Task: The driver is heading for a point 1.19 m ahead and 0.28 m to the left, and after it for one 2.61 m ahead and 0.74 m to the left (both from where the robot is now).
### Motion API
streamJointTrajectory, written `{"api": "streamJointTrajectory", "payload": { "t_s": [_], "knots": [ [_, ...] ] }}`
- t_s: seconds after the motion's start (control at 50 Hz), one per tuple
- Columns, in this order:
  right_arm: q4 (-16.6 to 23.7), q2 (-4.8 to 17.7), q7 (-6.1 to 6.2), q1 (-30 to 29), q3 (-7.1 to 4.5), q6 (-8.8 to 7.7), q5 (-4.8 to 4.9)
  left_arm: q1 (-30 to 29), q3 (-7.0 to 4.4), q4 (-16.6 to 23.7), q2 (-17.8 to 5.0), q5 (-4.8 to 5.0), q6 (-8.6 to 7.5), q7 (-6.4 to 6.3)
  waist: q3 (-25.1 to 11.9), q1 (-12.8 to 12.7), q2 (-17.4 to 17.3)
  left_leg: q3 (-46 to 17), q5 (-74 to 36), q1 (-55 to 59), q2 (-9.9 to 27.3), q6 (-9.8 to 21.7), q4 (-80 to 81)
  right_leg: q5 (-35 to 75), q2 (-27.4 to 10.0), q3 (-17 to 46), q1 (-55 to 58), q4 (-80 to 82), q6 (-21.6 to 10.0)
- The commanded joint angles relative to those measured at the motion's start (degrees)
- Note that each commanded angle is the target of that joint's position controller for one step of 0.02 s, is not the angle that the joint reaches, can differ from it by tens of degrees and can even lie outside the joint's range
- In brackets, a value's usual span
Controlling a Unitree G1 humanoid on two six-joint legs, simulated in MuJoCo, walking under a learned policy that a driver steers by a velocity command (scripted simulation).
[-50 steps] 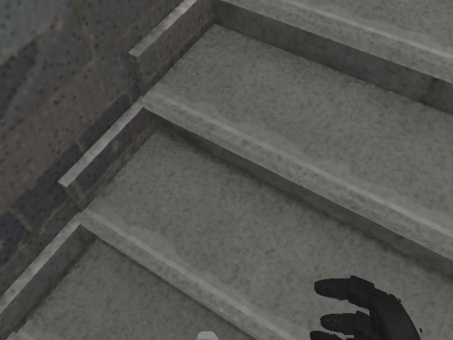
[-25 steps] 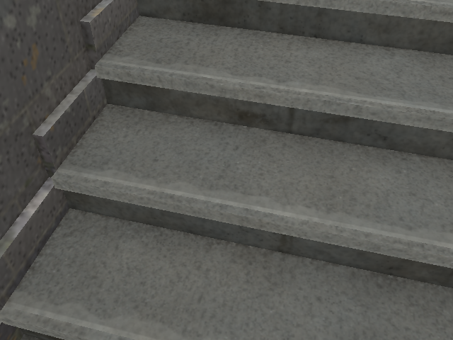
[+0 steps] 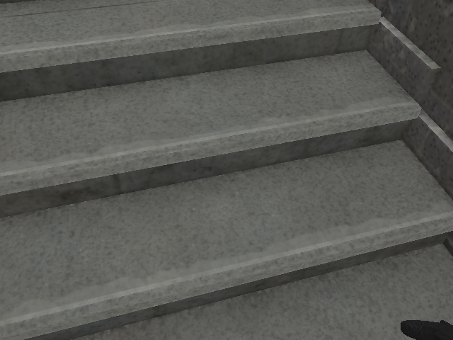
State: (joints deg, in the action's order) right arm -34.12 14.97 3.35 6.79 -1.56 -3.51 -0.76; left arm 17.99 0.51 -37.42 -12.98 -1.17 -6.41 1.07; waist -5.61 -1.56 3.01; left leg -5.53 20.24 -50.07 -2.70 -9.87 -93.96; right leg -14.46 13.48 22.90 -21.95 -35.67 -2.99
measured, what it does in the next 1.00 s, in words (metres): steps on the spot, turning left: left foot, then right foot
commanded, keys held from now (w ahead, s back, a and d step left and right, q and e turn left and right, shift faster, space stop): q+shift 0.68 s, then shift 0.08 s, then e+shift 0.24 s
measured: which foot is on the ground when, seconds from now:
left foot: up 0.00-0.10, down 0.12-0.70, up 0.72-1.00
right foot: down 0.00-0.14, up 0.16-0.68, down 0.70-1.00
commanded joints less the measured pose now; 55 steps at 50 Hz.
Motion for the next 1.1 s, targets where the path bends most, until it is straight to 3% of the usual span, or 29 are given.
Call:
{"api": "streamJointTrajectory", "payload": {
  "t_s": [0.02, 0.08, 0.1, 0.12, 0.14, 0.16, 0.18, 0.2, 0.24, 0.28, 0.32, 0.36, 0.42, 0.54, 0.62, 0.68, 0.7, 0.72, 0.74, 0.76, 0.78, 0.8, 0.82, 0.86, 0.88, 0.92, 0.96, 1.06, 1.1],
  "knots": [
    [4.23, 2.02, -2.87, -3.81, 0.25, 0.57, -0.93, -6.94, -0.80, 9.06, -6.24, 2.27, -0.72, -1.14, -0.88, 0.10, 0.30, 2.24, -8.23, 7.19, 4.58, -0.38, 22.38, 26.16, -14.38, 7.24, 3.17, 5.36, -8.89],
    [1.33, -3.14, -8.27, -0.61, 1.12, 0.56, -0.75, -8.48, -1.14, 5.82, -6.29, 3.17, 2.62, -0.63, 1.82, 1.11, 0.29, 0.78, -15.45, 33.47, 7.74, 1.60, 52.32, 12.31, -14.14, 9.67, -7.66, 8.27, -3.47],
    [1.27, -3.17, -3.80, 2.47, 0.13, 3.40, 1.56, 0.89, -3.53, 0.98, -6.30, 1.99, 4.97, -3.50, 1.01, 0.70, 4.81, 11.84, -11.64, 34.82, 3.84, 8.06, 66.89, 32.31, -14.82, 5.06, 3.77, 11.64, -6.11],
    [-1.50, 0.12, -1.82, 3.89, -0.49, 3.63, 1.52, 5.85, -3.43, -0.51, -5.94, 0.82, 5.39, -3.67, 0.31, -1.07, 2.73, 10.69, -16.70, 39.79, 2.64, 9.45, 74.42, 29.01, -12.21, 4.12, 6.72, 5.46, -3.50],
    [-3.33, 4.67, -6.57, 4.57, -1.07, -0.14, -1.85, 6.95, -1.22, -0.45, -2.29, 4.25, 3.69, 0.69, -5.44, -3.66, -11.22, -1.82, -47.54, 50.18, 11.66, 13.59, 63.00, 5.64, -8.07, 4.24, -0.20, -4.63, 1.36],
    [1.92, 4.83, -8.31, -5.75, -0.62, -0.51, -0.66, 11.75, -2.22, -0.11, -1.76, 3.57, 4.67, 2.28, -11.28, -8.79, -17.16, -15.77, -44.59, 51.48, 20.11, 22.31, 64.57, -10.16, -4.20, -6.38, -3.81, -1.76, 8.50],
    [1.58, 5.39, -9.46, -4.38, -1.76, 0.07, -0.90, 1.23, -4.54, 1.41, -8.27, 2.74, 6.47, 1.93, -6.81, -4.09, -9.51, -19.43, -18.84, 41.78, 17.57, 20.74, 68.51, -13.54, -6.58, -10.24, -1.35, -2.63, 10.93],
    [1.20, 8.43, -9.44, -2.47, -3.36, 0.06, 0.16, -6.75, -5.70, 3.89, -9.39, 2.81, 7.16, 0.87, -1.08, -1.46, -8.76, -19.34, -4.13, 35.80, 15.52, 19.32, 72.35, -13.91, -6.79, -13.43, -1.76, -4.20, 10.69],
    [0.57, 7.93, -7.65, 1.09, -3.92, -0.64, 1.66, -13.32, -6.45, 5.23, -9.21, 1.66, 5.95, -3.12, 1.78, 1.58, -15.76, -27.13, 2.05, 35.38, 17.76, 20.45, 76.53, -17.78, -8.02, -16.13, -7.62, -16.75, 11.23],
    [0.51, 7.49, -5.26, 3.66, -4.22, -2.17, -0.14, -11.55, -6.26, 4.87, -9.18, -0.02, 4.35, -5.93, -0.15, 1.62, -14.34, -28.93, -7.66, 34.19, 19.98, 26.07, 76.93, -18.65, -8.61, -15.35, -11.63, -41.18, 10.64],
    [1.60, 1.90, -4.44, 2.05, -1.82, -3.15, -0.16, -11.78, -5.74, 4.38, -7.94, -1.25, 3.74, -6.30, -0.06, 1.05, -8.43, -22.09, -9.71, 35.44, 15.09, 25.17, 75.46, -12.07, -10.48, -15.81, -15.93, -43.21, 9.48],
    [-0.92, 0.56, -4.32, 6.40, -0.87, -2.62, 0.16, -14.72, -5.18, 6.35, -5.42, -1.29, 4.47, -5.92, -0.30, 1.32, -7.19, -21.05, -9.46, 39.91, 11.46, 25.19, 75.05, -11.54, -10.70, -18.11, -19.85, -36.67, 9.33],
    [-0.35, 5.14, -4.61, 8.17, -2.07, -2.92, 0.42, -14.03, -4.82, 6.26, -5.23, -1.04, 4.65, -4.57, -2.40, 1.53, -13.82, -22.63, -17.70, 46.65, 11.59, 23.97, 75.29, -13.75, -11.32, -21.39, -20.81, -27.66, 11.22],
    [3.57, 5.64, -3.96, 3.89, -2.18, -3.77, -0.61, -6.96, -3.33, 5.76, -4.58, -0.62, 5.43, -3.43, -6.49, -1.40, -10.88, -26.76, -26.21, 33.39, 11.66, 24.30, 71.54, -10.04, -12.45, -19.98, -8.42, -29.74, 10.29],
    [4.51, 7.42, -3.26, 1.07, -3.00, -2.97, -0.77, -6.31, -2.51, 6.76, -2.78, -0.04, 4.50, -0.79, -4.46, -0.06, -11.32, -30.27, -28.62, 32.98, 9.43, 22.44, 70.17, -9.58, -11.81, -20.57, -3.85, -13.44, 8.07],
    [3.12, 7.86, -4.07, -0.61, -3.54, -0.62, 0.10, -0.31, -3.56, 4.31, -3.26, 0.31, 3.91, 1.01, -3.25, -1.78, -9.87, -32.24, -21.83, 32.02, 5.61, 21.48, 68.65, 7.30, -9.74, -23.01, 8.40, 11.99, 4.78],
    [2.09, 5.69, -4.37, 1.64, -2.88, 0.67, -0.09, 0.25, -4.37, 3.26, -4.62, -1.02, 3.55, 1.40, -2.89, -0.51, -8.02, -28.01, -10.72, 27.93, 1.88, 17.42, 63.10, 13.76, -14.25, -20.65, 14.32, 13.11, 1.38],
    [3.69, 0.86, -4.54, 6.87, -2.17, 1.89, 0.07, -0.32, -6.51, 4.35, -12.51, -1.93, 2.87, 1.00, -5.75, 4.50, 8.01, -13.03, 8.61, 13.91, -8.90, 8.81, 45.62, 42.82, -29.83, -5.52, 22.90, 11.03, -14.70],
    [1.69, 7.32, -4.40, 12.08, -3.96, 1.36, -0.49, -6.48, -7.54, 8.77, -15.14, -4.14, 2.18, 1.29, -3.90, 5.09, 8.66, -10.37, 18.66, 7.43, -10.03, 3.08, 22.73, 52.19, -42.96, 6.74, 17.02, 12.98, -24.53],
    [-0.32, 10.06, -3.74, 11.81, -4.71, 0.95, -0.65, -11.70, -7.25, 9.71, -12.89, -3.39, 1.37, 0.90, -2.48, 5.32, 6.03, -7.38, 14.23, 6.64, -5.98, 1.44, 8.13, 37.14, -43.15, 8.61, 9.98, 16.27, -23.50],
    [-0.91, 11.54, -2.24, 8.97, -4.79, 0.79, 0.27, -18.26, -5.18, 9.88, -7.82, -1.75, 0.95, 1.62, 0.73, 6.30, 5.28, -6.21, 8.05, 6.01, -5.23, 2.02, -3.56, 25.65, -35.46, 1.53, 2.57, 15.38, -17.81],
    [-0.74, 9.91, -0.74, 5.11, -4.00, 0.63, 0.79, -21.20, -2.22, 10.13, -1.30, -1.50, 1.85, 2.04, 1.24, 4.97, 3.22, -6.73, 1.59, 5.27, -6.60, 2.99, -6.47, 19.90, -28.72, -5.42, -0.13, 14.51, -12.50],
    [0.30, 7.43, -0.40, 1.42, -2.87, 0.18, 0.30, -21.62, -0.87, 9.96, 0.89, -1.45, 2.75, 1.87, -0.47, 3.96, 2.33, -5.65, -2.35, 6.46, -6.39, 2.98, -7.94, 21.77, -25.92, -8.69, -0.05, 13.59, -11.14],
    [-1.52, 3.01, -1.99, 0.33, -1.51, -0.23, 0.02, -18.59, 2.99, 7.96, 7.24, 1.15, 2.88, 2.94, -0.18, 4.11, -2.72, -6.24, -4.15, 10.09, -1.55, 0.74, 11.55, 10.09, -20.60, -13.23, 4.53, 11.39, -4.92],
    [-0.42, 2.15, -2.17, -3.03, -1.43, -0.09, 0.75, -12.83, 2.96, 5.39, 6.34, 2.91, 3.26, 3.03, 0.50, 1.45, -2.38, -5.60, 4.02, 4.76, -1.13, -1.00, 27.14, 5.25, -19.80, -11.12, 13.75, 10.73, -4.47],
    [-2.20, 1.00, -3.59, -2.05, -1.57, 0.56, -0.11, -4.72, -0.70, 1.53, -4.21, 4.82, 2.92, 2.57, 2.97, 0.20, 1.30, 0.28, 6.97, 9.04, 3.93, -3.30, 51.40, -10.76, -19.81, -6.70, 17.35, 14.63, -3.08],
    [-1.10, 2.57, -3.89, -2.89, -2.27, 1.02, -0.94, -7.35, -4.50, 2.14, -13.27, 2.42, 2.48, 2.77, 4.04, 0.32, 6.64, 8.04, 8.94, 21.33, -0.13, -0.99, 56.56, -10.83, -20.73, -2.75, 7.81, 17.11, -6.46],
    [5.70, 4.12, 0.32, -2.43, -1.64, -2.10, 0.54, -7.57, -3.36, 1.08, -4.87, 0.75, 0.44, 1.79, -3.41, 2.90, 6.81, 2.23, -13.06, 26.22, 2.46, 11.58, 58.03, 27.29, -28.63, 8.79, 14.24, 8.84, -15.78],
    [7.77, 4.98, 0.35, -4.22, -1.86, -2.36, -0.19, -7.16, -4.45, 2.26, -6.82, 0.35, 0.22, 0.16, -5.27, 1.44, 3.53, 3.26, -15.26, 30.97, 1.67, 14.55, 53.46, 27.68, -23.95, 4.45, 8.81, 7.14, -15.05]
  ]
}}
